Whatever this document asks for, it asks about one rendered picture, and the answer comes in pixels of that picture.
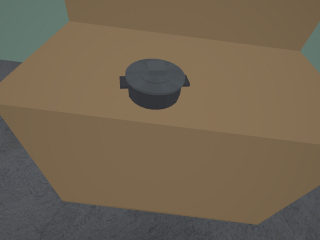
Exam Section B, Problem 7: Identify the lid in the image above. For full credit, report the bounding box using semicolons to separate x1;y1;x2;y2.
125;58;185;96

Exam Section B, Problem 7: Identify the knob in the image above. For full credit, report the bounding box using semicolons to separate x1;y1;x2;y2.
146;61;167;76

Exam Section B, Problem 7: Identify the pot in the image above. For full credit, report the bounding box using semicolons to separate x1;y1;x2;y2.
119;75;190;110

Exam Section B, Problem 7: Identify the table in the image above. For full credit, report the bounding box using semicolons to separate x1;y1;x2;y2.
0;0;320;225

